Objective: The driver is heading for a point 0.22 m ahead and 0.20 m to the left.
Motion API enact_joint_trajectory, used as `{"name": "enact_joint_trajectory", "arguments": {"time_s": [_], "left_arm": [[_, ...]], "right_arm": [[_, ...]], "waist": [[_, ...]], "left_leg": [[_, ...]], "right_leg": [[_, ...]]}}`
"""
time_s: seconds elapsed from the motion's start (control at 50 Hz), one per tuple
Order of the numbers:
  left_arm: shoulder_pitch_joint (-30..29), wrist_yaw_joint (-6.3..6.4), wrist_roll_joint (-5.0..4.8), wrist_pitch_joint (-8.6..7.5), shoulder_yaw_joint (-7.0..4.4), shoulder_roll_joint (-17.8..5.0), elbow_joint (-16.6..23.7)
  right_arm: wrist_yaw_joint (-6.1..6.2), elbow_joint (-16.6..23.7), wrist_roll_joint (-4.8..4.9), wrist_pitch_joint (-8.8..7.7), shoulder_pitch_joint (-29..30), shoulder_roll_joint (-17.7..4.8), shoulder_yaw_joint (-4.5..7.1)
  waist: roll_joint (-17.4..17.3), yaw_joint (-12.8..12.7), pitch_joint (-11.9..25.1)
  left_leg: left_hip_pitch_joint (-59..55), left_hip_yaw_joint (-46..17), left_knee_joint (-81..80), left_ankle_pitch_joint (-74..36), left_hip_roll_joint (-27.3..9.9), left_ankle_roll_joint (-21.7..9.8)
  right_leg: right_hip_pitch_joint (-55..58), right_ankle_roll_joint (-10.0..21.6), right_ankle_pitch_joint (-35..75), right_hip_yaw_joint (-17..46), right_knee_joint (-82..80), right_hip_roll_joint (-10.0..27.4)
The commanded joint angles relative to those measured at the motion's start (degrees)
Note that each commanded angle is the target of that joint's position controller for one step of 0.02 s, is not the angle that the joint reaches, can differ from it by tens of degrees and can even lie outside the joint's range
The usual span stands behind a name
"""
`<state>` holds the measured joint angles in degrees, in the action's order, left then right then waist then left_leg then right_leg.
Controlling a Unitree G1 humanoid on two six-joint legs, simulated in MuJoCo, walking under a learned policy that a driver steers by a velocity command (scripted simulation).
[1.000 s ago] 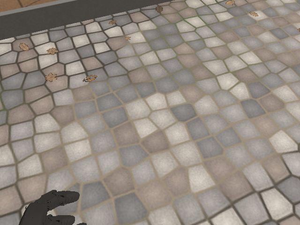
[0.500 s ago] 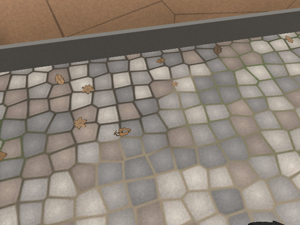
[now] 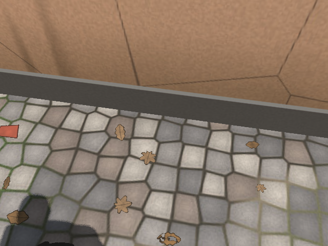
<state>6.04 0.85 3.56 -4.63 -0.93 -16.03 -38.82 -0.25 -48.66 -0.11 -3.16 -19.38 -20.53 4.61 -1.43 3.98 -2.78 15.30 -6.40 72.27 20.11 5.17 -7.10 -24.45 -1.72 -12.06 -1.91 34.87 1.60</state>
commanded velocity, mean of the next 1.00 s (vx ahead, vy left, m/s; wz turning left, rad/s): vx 0.35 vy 0.00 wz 0.34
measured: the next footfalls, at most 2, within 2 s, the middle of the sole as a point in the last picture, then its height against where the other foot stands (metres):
left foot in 0.32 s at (137, 242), level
right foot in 0.74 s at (186, 203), level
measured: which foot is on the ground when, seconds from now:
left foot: up 0.00-0.30, down 0.32-1.00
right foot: down 0.00-0.30, up 0.32-0.72, down 0.74-1.00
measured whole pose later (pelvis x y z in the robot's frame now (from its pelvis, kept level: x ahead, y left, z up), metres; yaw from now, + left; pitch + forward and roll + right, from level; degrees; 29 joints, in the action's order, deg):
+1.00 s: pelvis +0.51 -0.01 +0.01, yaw +19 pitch +0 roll +0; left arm 8.8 0.8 0.5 -4.6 -1.3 -13.0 -50.4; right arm 1.1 -49.1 0.5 1.4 -8.6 -12.9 1.4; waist -0.2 0.0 -0.5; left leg 10.7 -3.7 30.7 20.2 2.0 -0.6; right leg -17.4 -0.7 -14.0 0.3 31.1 0.8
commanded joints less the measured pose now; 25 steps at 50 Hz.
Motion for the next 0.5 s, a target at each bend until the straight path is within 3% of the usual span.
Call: {"name": "enact_joint_trajectory", "arguments": {"time_s": [0.02,0.04,0.08,0.14,0.18,0.2,0.22,0.24,0.26,0.28,0.3,0.32,0.34,0.36,0.38,0.4,0.42,0.44,0.46,0.5], "left_arm": [[12.4,0.24,-0.07,-0.29,-2.42,-5.0,-1.9],[13.9,-0.06,-0.64,-0.80,-2.14,-3.9,-3.9],[15.8,-0.98,-2.22,-1.90,-1.84,-2.4,-6.6],[13.3,-1.27,-2.37,-3.04,-1.78,-2.9,-7.1],[11.4,-1.03,-2.63,-3.55,-1.89,-4.4,-7.4],[13.4,-0.87,-2.80,-3.72,-1.99,-5.3,-8.2],[14.6,-0.72,-2.86,-3.74,-2.32,-7.3,-8.6],[15.2,-0.39,-3.12,-3.71,-2.77,-9.8,-8.9],[13.8,1.34,-5.85,-3.39,-5.46,-19.1,-6.5],[11.8,1.98,-6.19,-2.68,-5.66,-19.2,-6.5],[10.5,2.09,-5.69,-1.92,-5.07,-17.2,-5.7],[12.3,2.02,-5.17,-1.72,-4.06,-13.4,-5.1],[21.1,0.81,-0.96,-1.95,-1.49,-4.3,-4.1],[26.8,-0.63,-3.66,-2.60,-0.69,-7.0,-4.8],[19.7,-0.66,-4.97,-2.19,-2.00,-12.1,-4.3],[16.4,-0.24,-5.12,-1.80,-1.96,-10.9,-2.8],[14.7,0.71,-4.16,-0.85,-1.89,-10.2,-3.4],[15.3,1.40,-3.94,0.40,-1.97,-9.7,-3.1],[15.8,1.49,-3.79,1.57,-1.88,-8.6,-2.4],[16.4,1.82,-3.37,2.73,-1.68,-6.3,-2.1]], "right_arm": [[-1.83,7.4,-1.77,0.75,6.3,-1.3,-0.55],[-2.56,8.5,-1.91,1.63,6.8,0.4,-1.04],[-3.37,11.6,-1.88,2.84,11.1,2.5,-1.98],[-4.25,15.5,-2.04,2.88,16.4,2.6,-2.95],[-4.77,16.7,-2.62,2.21,19.6,3.0,-3.74],[-5.19,16.4,-2.61,1.79,21.0,3.6,-4.07],[-5.43,15.8,-2.64,1.44,20.2,3.7,-4.30],[-5.43,14.8,-3.30,1.26,18.5,2.9,-4.26],[-4.70,16.0,1.88,-0.17,16.1,-0.6,-2.15],[-4.11,14.5,1.98,-0.42,11.1,-4.2,-1.02],[-3.30,12.0,0.65,-0.41,3.5,-6.8,0.42],[-1.99,10.1,-0.38,0.13,-0.5,-8.9,1.11],[-0.64,10.7,-1.83,0.01,2.3,-13.1,0.56],[-0.81,13.8,-3.83,-0.54,1.3,-9.8,0.02],[-1.16,14.8,-2.74,-0.33,3.6,-8.1,0.10],[-1.55,14.0,-0.37,-0.65,7.7,-6.2,-0.19],[-1.56,14.0,0.83,-1.04,10.7,-4.4,-0.81],[-1.48,13.4,0.67,-1.25,12.5,-3.7,-1.08],[-1.77,12.9,-0.21,-1.39,13.1,-3.1,-1.25],[-1.91,11.6,-0.95,-2.02,14.0,-2.0,-1.45]], "waist": [[3.8,-6.7,4.7],[6.3,-5.6,3.2],[6.8,-4.6,1.3],[6.3,-2.4,-2.1],[3.4,-1.5,-5.4],[2.6,-2.7,-5.2],[3.7,-2.4,-4.6],[5.0,-1.3,-2.5],[9.6,0.9,3.2],[9.9,4.6,7.0],[8.5,8.4,10.2],[2.8,8.8,11.8],[-17.6,-0.6,16.8],[-12.1,1.1,37.2],[-1.8,2.8,32.3],[3.2,-0.2,21.4],[7.4,-2.5,14.7],[6.9,-5.1,11.2],[5.1,-6.7,10.1],[1.5,-8.0,9.6]], "left_leg": [[27.0,1.2,5.5,-4.3,-8.4,1.0],[27.0,1.5,4.8,-4.3,-9.7,1.2],[30.0,2.5,3.9,-5.6,-11.4,1.1],[28.3,5.2,-4.7,-14.0,-10.7,1.5],[21.8,8.9,-21.7,-19.3,-8.3,2.0],[16.9,12.9,-28.2,-22.4,-5.7,1.9],[11.8,14.4,-32.1,-24.2,-3.7,1.6],[6.6,14.6,-35.0,-24.4,-1.6,0.9],[2.2,11.0,-33.9,-21.8,-0.8,0.8],[-2.0,9.0,-35.9,-20.4,-0.8,-0.6],[-11.0,7.3,-41.5,-27.6,-1.3,-2.3],[-22.2,2.0,-45.0,-39.1,-5.4,-3.6],[-39.6,-10.4,-31.6,-86.4,-18.1,-7.6],[-48.4,-28.9,-36.7,-80.8,-29.4,-20.7],[-38.7,-25.0,-42.6,-71.0,-25.6,-19.1],[-29.3,-20.0,-45.2,-60.7,-22.8,-16.6],[-18.9,-17.2,-47.8,-56.0,-20.6,-14.3],[-10.2,-15.1,-50.4,-54.1,-19.4,-13.4],[-3.5,-13.1,-52.4,-52.1,-18.3,-12.5],[3.1,-7.4,-54.1,-54.5,-16.1,-11.3]], "right_leg": [[24.9,7.5,-9.9,21.5,-20.5,16.6],[22.5,6.9,-5.4,17.1,-21.1,16.0],[21.4,5.5,4.6,9.3,-22.8,15.2],[16.1,4.7,21.5,-2.2,-25.6,12.4],[12.1,4.3,32.6,-8.4,-26.5,9.4],[12.2,4.0,38.4,-10.3,-26.4,8.1],[12.8,4.3,44.0,-10.7,-24.7,8.5],[14.7,4.2,51.4,-10.7,-21.4,9.4],[19.4,4.0,60.4,-8.0,-15.8,10.9],[21.9,3.8,63.4,-7.8,-7.9,11.6],[20.0,2.8,60.1,-8.3,3.2,10.4],[11.1,0.7,34.2,-8.6,20.7,5.4],[-7.9,-0.9,-28.3,-4.7,44.6,-1.3],[-13.4,-0.5,-29.2,9.3,55.3,-2.5],[-11.6,-0.4,-22.9,9.3,53.2,-0.3],[-15.2,-0.8,-19.1,7.2,47.5,2.0],[-13.4,-2.2,-16.2,6.2,44.3,3.9],[-9.9,-3.1,-14.4,6.3,41.8,4.8],[-5.9,-3.4,-12.6,6.7,39.0,5.3],[-1.4,-3.7,-10.1,6.1,31.7,5.3]]}}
